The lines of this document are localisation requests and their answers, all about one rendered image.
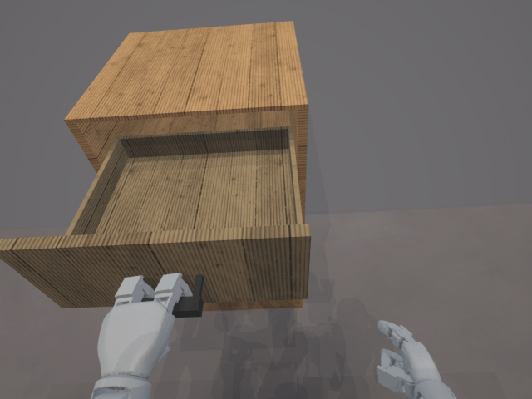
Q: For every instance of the cabinet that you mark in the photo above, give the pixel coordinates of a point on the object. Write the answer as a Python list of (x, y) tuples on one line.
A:
[(198, 79)]

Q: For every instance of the robot right forearm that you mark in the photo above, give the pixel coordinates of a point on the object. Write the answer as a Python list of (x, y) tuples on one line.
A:
[(432, 389)]

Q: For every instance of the robot left forearm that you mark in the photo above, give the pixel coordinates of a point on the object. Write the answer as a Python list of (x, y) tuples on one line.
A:
[(121, 387)]

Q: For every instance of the right robot hand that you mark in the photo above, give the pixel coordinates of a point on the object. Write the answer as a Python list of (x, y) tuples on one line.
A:
[(402, 374)]

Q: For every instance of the drawer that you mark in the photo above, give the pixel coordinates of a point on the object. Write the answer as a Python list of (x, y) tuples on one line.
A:
[(225, 204)]

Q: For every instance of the handle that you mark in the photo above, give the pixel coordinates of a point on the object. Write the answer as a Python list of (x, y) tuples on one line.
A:
[(188, 307)]

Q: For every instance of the left robot hand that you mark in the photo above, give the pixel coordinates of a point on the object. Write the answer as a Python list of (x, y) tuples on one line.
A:
[(134, 335)]

